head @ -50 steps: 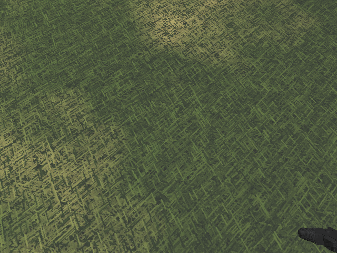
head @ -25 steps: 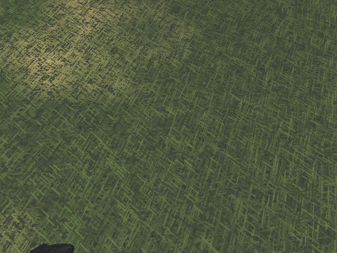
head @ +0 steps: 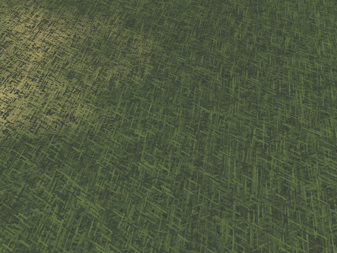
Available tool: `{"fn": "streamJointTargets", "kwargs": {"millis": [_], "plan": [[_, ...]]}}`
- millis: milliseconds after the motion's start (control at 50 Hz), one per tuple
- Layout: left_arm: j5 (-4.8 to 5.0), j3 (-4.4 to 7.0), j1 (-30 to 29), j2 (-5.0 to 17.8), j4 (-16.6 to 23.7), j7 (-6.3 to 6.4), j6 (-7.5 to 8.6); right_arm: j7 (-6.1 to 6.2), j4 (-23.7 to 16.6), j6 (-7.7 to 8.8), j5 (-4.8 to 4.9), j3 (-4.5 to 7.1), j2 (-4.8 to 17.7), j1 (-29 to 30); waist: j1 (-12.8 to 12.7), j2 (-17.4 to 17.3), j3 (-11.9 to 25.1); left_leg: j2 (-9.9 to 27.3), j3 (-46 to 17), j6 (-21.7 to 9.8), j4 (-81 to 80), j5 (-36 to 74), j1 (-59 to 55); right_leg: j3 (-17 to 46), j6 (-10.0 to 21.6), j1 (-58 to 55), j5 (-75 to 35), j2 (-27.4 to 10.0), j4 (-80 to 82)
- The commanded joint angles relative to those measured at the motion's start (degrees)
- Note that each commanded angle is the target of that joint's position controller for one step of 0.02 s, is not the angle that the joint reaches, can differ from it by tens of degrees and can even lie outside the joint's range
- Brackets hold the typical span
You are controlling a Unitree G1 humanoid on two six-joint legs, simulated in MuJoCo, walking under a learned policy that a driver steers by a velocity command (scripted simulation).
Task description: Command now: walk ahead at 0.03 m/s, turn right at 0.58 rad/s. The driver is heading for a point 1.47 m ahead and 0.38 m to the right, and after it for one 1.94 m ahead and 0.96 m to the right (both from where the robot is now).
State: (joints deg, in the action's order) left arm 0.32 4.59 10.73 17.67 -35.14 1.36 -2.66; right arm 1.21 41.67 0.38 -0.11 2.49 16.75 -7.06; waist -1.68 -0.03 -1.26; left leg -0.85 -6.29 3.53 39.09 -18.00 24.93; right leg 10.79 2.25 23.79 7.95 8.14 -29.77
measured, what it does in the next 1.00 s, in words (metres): steps on the spot, turning right: left foot, then right foot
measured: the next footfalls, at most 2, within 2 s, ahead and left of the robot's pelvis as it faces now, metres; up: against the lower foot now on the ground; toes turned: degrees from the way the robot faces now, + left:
left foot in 0.04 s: +0.08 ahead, +0.14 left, +0.00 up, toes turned -6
right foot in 0.44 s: +0.01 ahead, -0.13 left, +0.00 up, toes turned -17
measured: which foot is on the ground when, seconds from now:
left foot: up 0.00-0.02, down 0.04-0.44, up 0.46-0.88, down 0.90-1.00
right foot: down 0.00-0.04, up 0.06-0.42, down 0.44-0.92, up 0.94-1.00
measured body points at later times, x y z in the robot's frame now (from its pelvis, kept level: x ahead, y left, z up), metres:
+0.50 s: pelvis +0.00 -0.02 +0.00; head +0.03 -0.05 +0.45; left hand +0.25 +0.20 -0.07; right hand +0.04 -0.33 -0.11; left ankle +0.02 +0.14 -0.70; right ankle -0.03 -0.11 -0.73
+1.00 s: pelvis +0.01 +0.00 +0.01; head +0.04 +0.00 +0.45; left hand +0.30 +0.14 -0.09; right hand +0.00 -0.31 -0.08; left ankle +0.08 +0.09 -0.73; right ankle -0.05 -0.11 -0.70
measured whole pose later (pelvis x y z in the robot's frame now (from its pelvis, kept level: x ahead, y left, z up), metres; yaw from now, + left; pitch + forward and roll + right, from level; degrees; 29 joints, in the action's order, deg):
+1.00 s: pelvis +0.01 +0.00 +0.01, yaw -32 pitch +1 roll +0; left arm 0.1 3.3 8.5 17.3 -37.1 1.5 -2.4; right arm 0.1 40.0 1.0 -1.7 3.0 14.7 -9.6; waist 0.3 2.5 -1.7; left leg -1.2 -1.5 -1.1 28.9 -14.8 14.8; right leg 9.5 -1.9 21.5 27.9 5.7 -45.1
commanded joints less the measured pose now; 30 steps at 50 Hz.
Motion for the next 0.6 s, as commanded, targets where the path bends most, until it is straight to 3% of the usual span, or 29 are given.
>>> {"fn": "streamJointTargets", "kwargs": {"millis": [20,40,60,80,100,120,140,160,220,300,380,420,440,460,480,500,520,540,560,600], "plan": [[0.88,2.1,-1.9,7.9,4.3,0.39,0.03,-0.47,-2.7,1.45,0.09,2.35,6.3,-4.6,3.5,8.5,8.0,0.3,1.7,-2.4,-15.0,6.7,-10.7,17.2,6.7,-5.9,1.1,-11.8,5.0],[0.82,1.42,0.4,5.5,4.2,0.42,-0.03,-0.27,-2.8,1.3,-0.9,3.31,10.0,-6.3,2.6,1.6,9.2,10.1,-5.7,-6.0,-18.7,8.5,-17.5,12.5,3.4,-0.3,12.2,-7.9,-2.9],[1.22,1.44,0.3,4.7,6.1,0.35,0.43,-0.16,-2.6,0.54,-2.61,4.47,14.8,-4.8,0.4,-16.4,5.0,21.0,-19.6,-14.7,-22.4,16.9,-17.5,-1.3,-0.3,11.7,24.6,1.8,-14.0],[-0.14,2.87,0.9,9.7,5.3,0.21,1.21,-0.05,-4.2,0.73,-3.17,3.96,11.8,-3.1,1.5,-15.0,5.4,25.4,-23.7,-19.3,-22.7,21.0,-14.9,-1.4,-3.0,12.5,27.0,-1.5,-28.1],[0.36,3.76,2.0,11.4,3.8,-0.03,1.08,0.42,-5.3,0.77,-2.56,3.11,8.8,-0.3,0.4,-10.4,5.1,22.7,-18.0,-17.8,-21.3,22.2,-14.2,-1.3,-4.0,12.0,23.4,-2.8,-34.1],[0.62,3.79,3.5,10.4,2.1,0.19,0.36,0.66,-5.8,0.67,-1.65,2.75,7.2,1.9,-0.4,-7.8,4.1,18.6,-12.0,-14.9,-20.2,21.7,-14.1,-2.4,-5.1,11.8,20.3,-3.4,-36.9],[0.41,3.54,4.0,9.1,1.6,0.43,-0.3,0.89,-5.9,0.57,-0.7,2.52,6.3,2.5,-0.2,-7.5,3.6,16.8,-8.8,-13.7,-19.5,21.9,-15.3,-3.0,-6.1,13.3,17.6,-3.8,-40.0],[0.56,3.03,3.9,7.3,1.5,0.32,-0.76,1.1,-5.9,0.34,-0.43,2.25,6.0,2.2,0.2,-7.4,3.0,15.8,-5.8,-13.7,-19.5,24.2,-15.3,-4.0,-6.9,13.4,16.3,-4.2,-41.3],[1.25,1.96,-1.1,4.8,3.9,0.01,-0.78,1.49,-5.2,-0.61,-0.92,2.73,6.9,-0.9,3.1,-9.6,2.8,14.7,-1.1,-14.7,-20.1,24.9,-19.7,-7.9,-8.3,14.3,13.5,-6.2,-33.5],[0.81,0.97,-3.7,3.4,5.9,-1.11,-0.54,1.19,-4.8,-1.32,-0.46,4.11,10.1,-1.7,4.7,-11.5,5.1,17.2,1.6,-15.5,-19.5,26.9,-20.6,-10.8,-7.8,6.2,15.1,-9.0,-20.7],[0.93,1.66,-1.9,5.0,5.7,-2.06,-0.99,0.32,-4.1,-1.09,0.97,4.81,11.5,-1.3,3.8,-12.0,5.4,18.9,3.1,-14.6,-17.2,26.9,-19.7,-13.8,-5.0,-1.2,12.3,-8.4,-8.7],[0.86,2.26,2.1,5.1,4.2,-2.22,-1.04,0.25,-3.4,-0.87,2.05,4.64,10.6,-0.8,1.1,-10.1,5.8,17.5,6.2,-11.0,-11.9,23.4,-16.3,-15.1,-1.7,-9.9,3.1,-6.7,3.6],[0.82,3.13,4.3,7.3,3.7,-1.7,-0.96,-0.04,-2.1,-0.57,1.54,4.12,8.3,-4.1,0.8,-4.3,6.7,14.9,10.1,-6.7,-5.1,16.3,-10.1,-10.7,0.5,-18.5,-5.5,-8.1,8.1],[0.61,4.77,6.4,14.7,4.7,-0.69,-0.7,-0.49,-4.2,-0.37,-1.84,2.62,4.0,-4.3,2.0,14.8,8.0,7.7,15.6,-0.5,13.7,-11.8,6.7,10.5,6.9,-29.6,-29.1,-23.9,7.7],[-1.5,4.34,5.7,15.3,5.6,-1.15,0.56,0.09,-6.7,-0.07,-1.51,2.87,5.4,1.6,-1.2,16.6,9.2,1.9,7.5,1.3,25.2,-22.1,14.2,19.5,18.2,-24.4,-32.3,-31.1,8.2],[-1.82,3.62,5.1,12.6,5.2,-1.45,1.71,0.44,-6.7,-0.2,-0.38,3.61,7.7,3.9,-2.3,10.4,8.6,3.2,3.7,0.9,29.9,-19.2,14.6,15.3,17.7,-23.2,-27.0,-28.0,9.3],[-1.12,3.03,2.4,10.9,4.5,-1.2,2.32,0.66,-6.4,-0.36,0.12,3.88,8.0,3.7,-0.5,8.7,6.5,3.9,2.8,0.2,29.6,-14.1,14.9,11.0,14.4,-21.5,-22.7,-24.6,9.2],[-0.13,2.63,-0.1,9.5,4.7,-0.85,2.32,1.13,-5.3,-0.52,-0.29,4.09,7.9,2.7,0.6,6.3,6.0,4.3,2.4,0.3,27.9,-10.2,14.8,9.0,11.8,-20.7,-19.0,-22.0,9.1],[0.56,2.19,-2.0,8.9,4.8,-0.52,2.08,1.36,-5.2,-0.7,-0.66,4.29,8.2,1.9,1.5,7.0,5.4,4.0,2.3,0.7,27.1,-7.3,13.5,7.9,11.0,-19.0,-19.6,-20.8,9.2],[0.09,1.76,-2.5,8.4,4.8,0.07,1.72,0.99,-4.7,-0.6,-0.38,4.18,7.3,0.1,2.4,7.8,6.8,2.3,2.9,1.4,26.9,-3.6,10.2,7.0,11.1,-17.1,-20.2,-19.2,9.4]]}}
Keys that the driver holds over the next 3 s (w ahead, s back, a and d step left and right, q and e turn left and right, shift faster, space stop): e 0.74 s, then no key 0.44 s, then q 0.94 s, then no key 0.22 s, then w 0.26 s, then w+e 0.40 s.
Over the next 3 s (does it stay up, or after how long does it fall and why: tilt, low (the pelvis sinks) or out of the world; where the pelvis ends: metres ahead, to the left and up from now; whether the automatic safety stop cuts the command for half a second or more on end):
stays up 0.19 -0.07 0.01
